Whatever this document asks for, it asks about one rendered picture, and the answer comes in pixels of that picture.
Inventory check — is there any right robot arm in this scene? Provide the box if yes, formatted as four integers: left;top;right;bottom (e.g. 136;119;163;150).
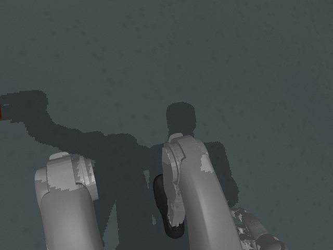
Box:
255;234;289;250

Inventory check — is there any right robot foot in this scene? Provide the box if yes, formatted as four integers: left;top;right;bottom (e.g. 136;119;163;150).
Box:
153;174;185;239

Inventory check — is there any right robot hand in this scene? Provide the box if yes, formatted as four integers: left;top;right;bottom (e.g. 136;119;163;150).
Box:
229;207;269;250

